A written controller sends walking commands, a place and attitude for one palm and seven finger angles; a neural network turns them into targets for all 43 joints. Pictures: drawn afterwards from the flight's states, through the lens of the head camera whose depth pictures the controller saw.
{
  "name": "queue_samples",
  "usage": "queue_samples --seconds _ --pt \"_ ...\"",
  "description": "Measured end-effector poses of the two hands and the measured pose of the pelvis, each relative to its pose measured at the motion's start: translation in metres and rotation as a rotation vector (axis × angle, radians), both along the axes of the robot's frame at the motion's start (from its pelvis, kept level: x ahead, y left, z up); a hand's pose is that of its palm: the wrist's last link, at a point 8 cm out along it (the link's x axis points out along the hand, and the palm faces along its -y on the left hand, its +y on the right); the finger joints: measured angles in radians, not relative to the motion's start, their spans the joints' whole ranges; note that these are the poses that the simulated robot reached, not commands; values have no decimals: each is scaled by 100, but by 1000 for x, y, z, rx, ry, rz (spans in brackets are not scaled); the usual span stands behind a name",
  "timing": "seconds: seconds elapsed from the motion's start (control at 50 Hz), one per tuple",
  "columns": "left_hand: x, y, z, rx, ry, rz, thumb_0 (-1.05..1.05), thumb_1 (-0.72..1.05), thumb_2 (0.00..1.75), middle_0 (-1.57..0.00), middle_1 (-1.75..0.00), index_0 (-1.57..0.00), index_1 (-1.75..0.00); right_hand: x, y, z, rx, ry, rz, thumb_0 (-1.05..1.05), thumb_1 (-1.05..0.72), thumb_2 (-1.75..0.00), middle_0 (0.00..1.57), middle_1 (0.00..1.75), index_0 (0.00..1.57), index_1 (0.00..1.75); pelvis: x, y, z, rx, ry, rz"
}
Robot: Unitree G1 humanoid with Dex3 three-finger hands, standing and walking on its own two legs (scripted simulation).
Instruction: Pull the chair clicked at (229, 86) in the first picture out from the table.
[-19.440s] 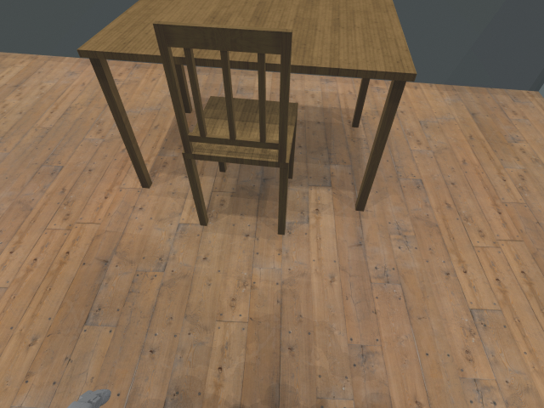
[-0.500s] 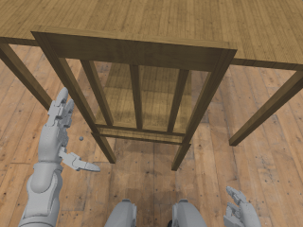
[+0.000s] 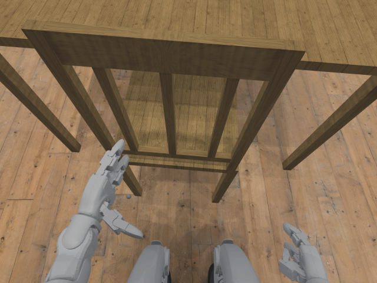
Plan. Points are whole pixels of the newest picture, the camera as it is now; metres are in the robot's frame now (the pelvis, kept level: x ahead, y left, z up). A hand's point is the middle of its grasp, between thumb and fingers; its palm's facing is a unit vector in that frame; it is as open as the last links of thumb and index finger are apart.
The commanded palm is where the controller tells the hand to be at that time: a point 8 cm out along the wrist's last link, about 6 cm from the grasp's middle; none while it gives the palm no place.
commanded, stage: push the fingers through the gap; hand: left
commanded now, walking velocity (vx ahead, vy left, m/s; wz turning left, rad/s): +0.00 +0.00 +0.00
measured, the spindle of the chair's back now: (170, 121) +0.45 +0.05 +0.02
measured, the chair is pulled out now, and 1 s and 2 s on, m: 0.00 -0.01 -0.01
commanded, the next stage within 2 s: hook a spindle and tug to test in 1.64 s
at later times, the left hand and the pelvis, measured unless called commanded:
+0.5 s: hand (116, 160) +0.35 +0.15 +0.03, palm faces -0.03 -1.00 -0.04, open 16.9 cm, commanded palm +0.33 +0.21 +0.03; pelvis +0.00 -0.01 +0.01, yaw +0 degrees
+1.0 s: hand (123, 141) +0.40 +0.15 +0.01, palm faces -0.08 -1.00 -0.05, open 16.9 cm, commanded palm +0.38 +0.20 +0.02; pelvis -0.01 +0.00 +0.00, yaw -1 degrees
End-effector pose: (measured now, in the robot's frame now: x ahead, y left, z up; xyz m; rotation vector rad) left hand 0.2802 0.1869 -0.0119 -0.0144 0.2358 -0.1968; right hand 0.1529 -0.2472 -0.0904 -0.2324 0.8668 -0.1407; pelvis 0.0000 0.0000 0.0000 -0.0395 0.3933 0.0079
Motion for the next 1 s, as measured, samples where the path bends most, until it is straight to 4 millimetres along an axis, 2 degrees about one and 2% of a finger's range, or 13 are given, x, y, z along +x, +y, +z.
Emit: queue_samples --seconds 0.06,0.1,0.14,0.16,0.2,0.24,0.36,0.42,0.52,0.58,0.7,0.88,1.0 --pt "-5 -11 40 -8 -170 16 -2 -49 30 -6 -8 -5 -8 -1 1 6 -13 -7 -9 1 -90 -90 20 30 21 29 3 0 5 6 -8 -7" --pt "1 -2 67 36 -304 74 -2 -49 30 -6 -8 -6 -8 -1 3 7 -9 2 3 1 -90 -90 20 30 20 29 4 -1 8 10 -12 -5" --pt "13 14 78 83 -381 143 -2 -49 30 -7 -8 -6 -8 -1 4 2 3 18 27 1 -90 -90 20 30 20 29 4 -3 6 10 -10 3" --pt "20 21 75 99 -380 170 -2 -49 30 -7 -8 -6 -8 -1 5 -1 9 27 39 1 -90 -90 20 30 20 29 3 -4 4 9 -8 7" --pt "35 31 57 110 -299 189 -1 -49 30 -6 -8 -6 -8 -1 5 -6 22 45 48 1 -90 -90 20 30 20 29 0 -5 0 7 -8 12" --pt "40 33 53 88 -281 181 -2 -49 30 -5 -8 -6 -8 -1 4 -9 26 56 45 1 -90 -90 20 30 21 29 -2 -6 -1 5 -10 14" --pt "39 9 36 55 -106 28 -2 -49 30 -4 -7 -5 -8 -4 -2 0 13 43 4 1 -90 -90 20 30 21 29 1 -5 7 6 -11 7" --pt "40 6 36 36 -127 59 -2 -49 30 -5 -8 -6 -8 -6 -7 6 -7 29 -13 1 -90 -90 20 30 21 29 2 -6 9 9 -16 -3" --pt "53 24 47 56 -255 173 -2 -49 30 -6 -8 -6 -8 -14 -13 4 -32 47 -4 1 -90 -90 20 30 21 29 -1 -9 5 9 -12 -4" --pt "58 29 43 83 -257 144 -2 -49 30 -8 -9 -6 -8 -19 -15 -2 -32 76 3 1 -90 -90 20 30 21 29 -3 -9 1 4 -6 2" --pt "62 18 30 54 -157 72 -2 -50 30 -7 -9 -6 -8 -31 -13 -8 -21 114 -24 1 -90 -90 20 30 21 29 -5 -5 3 2 -3 0" --pt "90 17 45 62 -259 130 -2 -50 30 -6 -8 -5 -8 -46 -7 -14 -12 147 -28 1 -90 -90 20 30 21 29 -7 -3 0 7 9 -6" --pt "105 18 28 67 -175 108 -2 -49 30 -6 -8 -6 -8 -57 -9 -17 -11 185 -51 1 -90 -90 20 30 21 29 -8 -1 -2 4 21 -11"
